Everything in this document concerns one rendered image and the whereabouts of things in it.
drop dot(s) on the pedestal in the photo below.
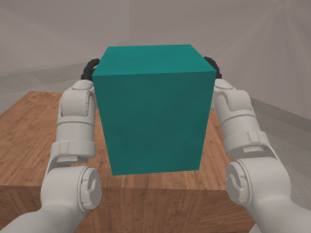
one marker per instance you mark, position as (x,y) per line
(194,201)

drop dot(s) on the left robot upper arm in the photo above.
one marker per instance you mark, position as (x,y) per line
(68,194)

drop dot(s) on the carton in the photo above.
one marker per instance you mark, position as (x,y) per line
(154,103)

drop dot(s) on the right robot hand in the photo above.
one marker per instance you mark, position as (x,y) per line
(214,65)

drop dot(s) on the left robot forearm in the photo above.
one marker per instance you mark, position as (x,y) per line
(74,141)

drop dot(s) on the right robot upper arm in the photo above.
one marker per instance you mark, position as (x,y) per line
(262,186)

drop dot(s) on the left robot hand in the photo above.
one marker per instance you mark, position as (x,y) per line
(88,71)

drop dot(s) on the right robot forearm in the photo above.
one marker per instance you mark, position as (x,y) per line
(238,121)

